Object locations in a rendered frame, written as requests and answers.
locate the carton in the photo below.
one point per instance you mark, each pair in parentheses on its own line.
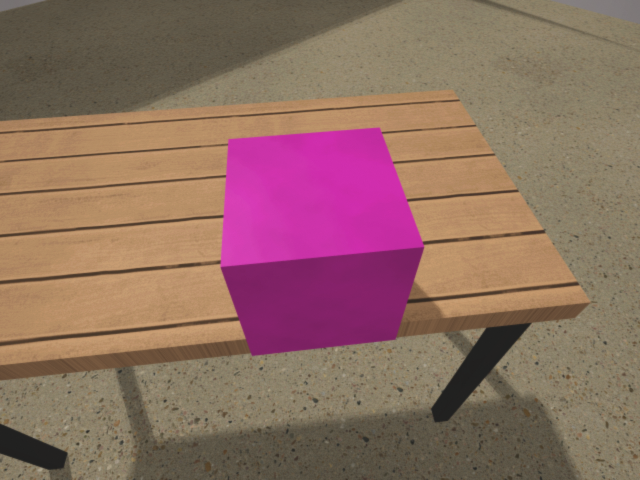
(319,245)

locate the table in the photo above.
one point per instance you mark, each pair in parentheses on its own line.
(111,235)

